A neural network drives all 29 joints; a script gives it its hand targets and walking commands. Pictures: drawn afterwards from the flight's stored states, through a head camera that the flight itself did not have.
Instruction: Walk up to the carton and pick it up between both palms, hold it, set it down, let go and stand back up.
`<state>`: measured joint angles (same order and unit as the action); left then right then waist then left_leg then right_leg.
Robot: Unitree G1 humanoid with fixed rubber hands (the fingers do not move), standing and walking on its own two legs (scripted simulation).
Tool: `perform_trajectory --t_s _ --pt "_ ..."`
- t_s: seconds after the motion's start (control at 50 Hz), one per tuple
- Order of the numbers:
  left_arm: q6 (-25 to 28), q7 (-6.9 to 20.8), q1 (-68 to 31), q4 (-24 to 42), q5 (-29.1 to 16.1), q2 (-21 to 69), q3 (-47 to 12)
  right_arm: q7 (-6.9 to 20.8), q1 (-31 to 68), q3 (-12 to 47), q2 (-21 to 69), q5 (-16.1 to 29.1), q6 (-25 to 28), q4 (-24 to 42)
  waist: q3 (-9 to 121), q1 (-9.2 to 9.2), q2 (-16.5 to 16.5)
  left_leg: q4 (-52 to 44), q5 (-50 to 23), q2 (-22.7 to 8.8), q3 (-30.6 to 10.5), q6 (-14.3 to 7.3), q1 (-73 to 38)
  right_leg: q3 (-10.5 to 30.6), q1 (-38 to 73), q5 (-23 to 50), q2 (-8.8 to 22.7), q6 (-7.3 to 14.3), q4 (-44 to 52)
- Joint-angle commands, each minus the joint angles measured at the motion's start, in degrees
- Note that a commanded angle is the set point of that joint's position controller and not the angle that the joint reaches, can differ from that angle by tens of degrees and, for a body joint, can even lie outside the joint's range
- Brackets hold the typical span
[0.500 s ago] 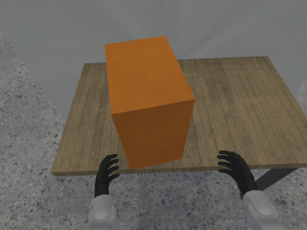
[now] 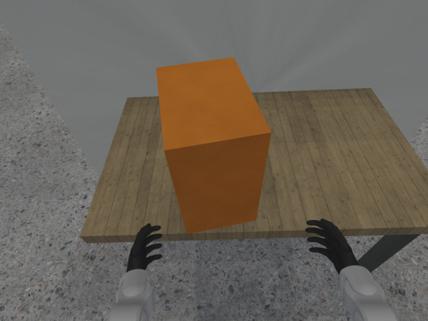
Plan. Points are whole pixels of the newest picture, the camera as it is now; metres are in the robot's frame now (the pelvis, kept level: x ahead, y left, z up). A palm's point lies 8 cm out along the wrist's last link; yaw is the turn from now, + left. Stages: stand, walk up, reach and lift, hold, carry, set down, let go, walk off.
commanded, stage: set down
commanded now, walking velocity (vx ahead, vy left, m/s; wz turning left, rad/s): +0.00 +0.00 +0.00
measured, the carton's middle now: (209, 149) +0.47 +0.05 +0.03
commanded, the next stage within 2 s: let go in 0.28 s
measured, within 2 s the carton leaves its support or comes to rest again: neither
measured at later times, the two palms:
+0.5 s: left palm (114, 289) +0.18 +0.23 -0.06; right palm (341, 288) +0.19 -0.20 -0.07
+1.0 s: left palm (105, 310) +0.16 +0.26 -0.11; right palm out of the picture +0.14 -0.23 -0.12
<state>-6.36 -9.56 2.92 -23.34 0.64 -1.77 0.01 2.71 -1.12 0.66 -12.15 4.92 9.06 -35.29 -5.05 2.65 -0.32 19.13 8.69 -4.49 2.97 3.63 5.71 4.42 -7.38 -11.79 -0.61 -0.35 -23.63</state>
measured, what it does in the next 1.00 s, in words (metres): stands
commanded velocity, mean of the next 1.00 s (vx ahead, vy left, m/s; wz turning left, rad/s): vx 0.00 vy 0.00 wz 0.00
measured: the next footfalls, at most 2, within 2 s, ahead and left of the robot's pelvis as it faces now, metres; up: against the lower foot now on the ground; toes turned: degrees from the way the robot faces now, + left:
none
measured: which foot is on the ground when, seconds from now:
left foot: down 0.00-1.00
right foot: down 0.00-1.00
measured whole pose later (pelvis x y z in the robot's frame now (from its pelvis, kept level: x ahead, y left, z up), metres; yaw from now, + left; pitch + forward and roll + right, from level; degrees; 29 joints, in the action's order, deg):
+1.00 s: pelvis +0.04 +0.02 -0.01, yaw +2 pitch -1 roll -1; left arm 0.7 0.8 13.7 -39.9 1.6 -12.8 0.7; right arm 0.9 -15.6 -3.3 -12.2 -1.9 0.0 -44.4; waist 0.4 0.1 0.1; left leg 32.0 18.7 -4.8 1.1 2.7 12.4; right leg 2.7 -9.8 -18.2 -0.6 -1.4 -28.7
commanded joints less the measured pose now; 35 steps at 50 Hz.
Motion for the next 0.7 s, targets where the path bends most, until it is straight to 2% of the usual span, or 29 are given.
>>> perform_trajectory --t_s 0.0,0.02,0.06,0.08,0.1,0.12,0.14,0.16,0.18,0.2,0.22,0.24,0.26,0.28,0.3,0.36,0.38,0.4,0.42,0.48,0.5,0.54,0.6,0.68 --pt "1.0 0.7 -8.7 8.7 0.3 -3.7 0.6 -0.7 9.6 -2.8 -6.3 -1.5 1.6 9.0 9.2 0.34 -3.8 -1.6 -1.7 5.4 4.4 -2.5 -8.7 -2.9 -5.0 -0.6 -1.0 -0.5 8.1" --pt "1.0 0.9 -8.6 10.4 -0.2 -4.4 1.0 -0.9 9.5 -3.2 -6.2 -1.2 1.6 10.5 9.3 0.68 -3.8 -1.6 -1.8 5.3 4.2 -2.4 -8.7 -3.1 -4.8 -0.6 -1.1 -0.6 7.8" --pt "0.0 1.4 -7.4 8.7 0.2 -5.0 0.8 -1.1 8.5 -3.3 -6.2 -2.0 0.9 8.6 8.0 0.73 -3.1 -1.8 -1.8 5.4 4.5 -2.0 -9.6 -3.1 -5.2 -2.0 -1.0 -0.4 8.2" --pt "1.5 1.0 -8.8 14.6 -1.3 -5.8 0.7 -1.1 9.0 -4.2 -6.3 -0.9 2.0 13.8 10.9 1.15 -2.9 -1.4 -3.5 5.3 4.2 -2.0 -9.7 -3.6 -4.5 -0.7 -1.2 -0.6 7.3" --pt "0.3 1.5 -7.4 8.9 -0.2 -5.5 0.0 -1.2 7.7 -3.7 -6.1 -2.5 1.0 8.6 8.8 0.14 -3.0 -1.5 -3.2 5.4 4.4 -2.0 -10.4 -3.3 -4.8 -0.9 -1.2 -0.4 8.2" --pt "-0.4 1.9 -5.8 8.4 -0.1 -5.7 0.3 -1.2 7.1 -3.7 -6.2 -2.4 0.6 8.0 7.7 0.48 -2.3 -1.4 -3.7 5.3 4.3 -1.7 -11.0 -3.6 -5.4 -1.3 -1.2 -0.3 8.2" --pt "0.5 1.9 -5.6 12.7 -0.9 -6.4 0.6 -1.2 6.4 -4.4 -6.5 -1.8 1.4 11.3 9.4 0.66 -2.6 -1.2 -5.2 5.3 4.1 -1.6 -11.1 -3.8 -4.3 0.3 -1.4 -0.4 7.7" --pt "-0.5 2.4 -4.9 8.3 0.0 -6.5 0.2 -1.3 5.6 -3.8 -6.3 -2.9 0.6 7.2 7.4 -0.20 -2.2 -1.3 -4.8 5.5 4.2 -1.5 -11.3 -3.7 -4.6 0.0 -1.2 -0.3 8.3" --pt "1.5 2.1 -5.0 15.9 -1.9 -7.7 0.6 -1.2 5.9 -4.7 -6.3 -1.1 2.2 14.1 10.7 1.22 -2.7 -0.6 -7.0 5.2 3.9 -1.5 -11.2 -4.1 -4.0 1.7 -1.5 -0.6 7.1" --pt "-0.3 2.8 -3.5 7.3 -0.4 -7.4 -0.4 -1.2 3.7 -4.2 -5.9 -3.3 0.8 5.8 6.7 -0.62 -1.9 -1.1 -5.6 5.3 4.0 -1.4 -11.3 -3.7 -4.5 0.3 -1.3 0.0 8.1" --pt "1.0 2.7 -2.7 13.8 -1.5 -8.4 0.0 -1.0 3.4 -4.6 -6.0 -1.9 1.9 11.8 9.2 0.74 -1.6 -0.5 -7.3 5.0 3.7 -1.3 -11.2 -4.3 -3.9 1.5 -1.4 -0.2 7.2" --pt "0.5 3.0 -2.0 10.5 -0.8 -8.1 -0.4 -1.0 2.1 -4.6 -6.1 -2.7 1.6 8.0 7.6 -0.40 -1.4 -0.7 -7.0 5.2 3.6 -1.2 -10.9 -4.1 -3.6 1.5 -1.5 0.1 7.7" --pt "0.1 3.3 -1.0 10.0 -0.6 -8.5 -0.5 -0.8 1.8 -4.6 -6.3 -2.9 1.4 7.5 7.1 -0.20 -0.6 -0.5 -7.5 5.1 3.6 -1.0 -11.0 -4.3 -3.9 1.3 -1.5 0.1 7.6" --pt "1.3 3.2 -0.8 14.6 -1.7 -8.9 -0.7 -0.7 1.3 -5.2 -6.3 -1.8 2.6 11.2 8.9 0.05 -0.6 -0.2 -8.8 5.0 3.3 -1.0 -10.6 -4.5 -3.2 2.5 -1.7 0.1 7.0" --pt "0.8 3.6 -0.6 10.8 -1.2 -9.4 -0.9 -0.7 -0.3 -5.0 -5.7 -2.8 2.3 7.7 7.3 -0.96 -0.7 -0.1 -8.8 5.1 3.3 -1.0 -10.6 -4.4 -3.2 2.8 -1.6 0.3 7.4" --pt "1.2 4.4 1.2 11.6 -1.7 -10.6 -1.0 -0.5 -2.1 -5.4 -5.8 -2.6 3.0 7.7 7.2 -1.00 -0.2 0.6 -10.4 4.8 2.8 -0.9 -10.2 -4.6 -2.4 4.2 -1.6 0.3 7.0" --pt "0.2 4.9 1.8 8.3 -1.2 -10.6 -1.2 -0.5 -2.6 -5.4 -5.8 -3.6 2.5 4.5 5.0 -1.46 0.2 0.5 -10.0 4.8 2.6 -0.7 -10.1 -4.6 -3.0 3.6 -1.5 0.5 7.4" --pt "1.5 4.6 1.6 13.7 -2.4 -11.4 -1.1 -0.3 -2.7 -6.0 -6.3 -2.2 3.6 9.2 7.7 -0.83 0.5 1.1 -11.7 4.4 2.3 -0.6 -9.7 -4.8 -2.1 4.9 -1.9 0.4 6.4" --pt "1.3 4.8 1.9 11.0 -1.9 -11.4 -1.4 -0.3 -3.8 -6.0 -5.9 -2.8 3.7 6.3 6.9 -1.63 0.7 1.1 -11.7 4.7 2.3 -0.6 -9.9 -4.6 -1.6 5.5 -1.8 0.5 6.8" --pt "1.6 5.4 2.3 11.5 -2.1 -12.4 -1.1 -0.3 -4.6 -6.0 -5.8 -2.6 4.7 7.3 6.6 -1.32 0.6 1.4 -13.7 4.4 1.9 -0.6 -9.1 -4.9 -0.8 7.4 -1.8 0.4 6.3" --pt "0.8 6.0 3.3 7.3 -1.8 -12.7 -0.8 -0.5 -5.7 -5.6 -5.4 -3.5 4.2 4.2 4.7 -1.93 0.8 1.4 -12.9 4.6 2.0 -0.6 -9.3 -4.7 -1.0 7.3 -1.6 0.4 6.8" --pt "0.9 6.6 3.3 8.7 -2.1 -13.3 -0.8 -0.6 -5.5 -5.8 -5.8 -3.2 4.7 5.9 5.2 -1.45 0.8 1.5 -13.4 4.2 2.0 -0.5 -9.2 -5.1 -1.1 7.4 -1.7 0.3 6.7" --pt "0.1 7.5 3.3 5.7 -1.8 -14.4 -0.4 -0.9 -6.6 -5.8 -5.4 -4.2 4.4 3.7 3.8 -1.77 0.6 1.4 -12.9 4.3 1.9 -0.8 -9.3 -4.9 -0.8 7.8 -1.3 0.2 6.8" --pt "-0.5 8.3 3.0 5.2 -1.4 -14.8 -0.1 -1.3 -6.3 -5.6 -5.6 -4.4 4.6 3.2 3.8 -1.52 0.8 1.7 -14.4 4.2 1.9 -0.8 -9.3 -5.0 -0.1 9.7 -1.4 0.0 6.6"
